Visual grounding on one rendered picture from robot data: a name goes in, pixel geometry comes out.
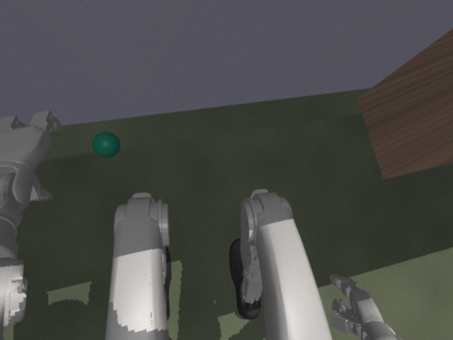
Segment ball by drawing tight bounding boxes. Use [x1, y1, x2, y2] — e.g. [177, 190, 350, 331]
[93, 132, 120, 158]

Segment right robot foot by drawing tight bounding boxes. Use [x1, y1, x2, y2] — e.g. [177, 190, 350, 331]
[229, 238, 261, 319]

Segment left robot hand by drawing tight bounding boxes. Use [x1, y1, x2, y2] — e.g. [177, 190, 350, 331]
[0, 110, 62, 201]

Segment right robot hand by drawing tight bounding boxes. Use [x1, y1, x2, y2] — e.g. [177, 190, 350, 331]
[329, 274, 384, 340]

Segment left robot arm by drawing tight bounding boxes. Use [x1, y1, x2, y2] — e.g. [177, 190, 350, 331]
[0, 161, 35, 340]

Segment right robot arm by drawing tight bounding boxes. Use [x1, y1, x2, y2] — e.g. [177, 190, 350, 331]
[361, 321, 402, 340]

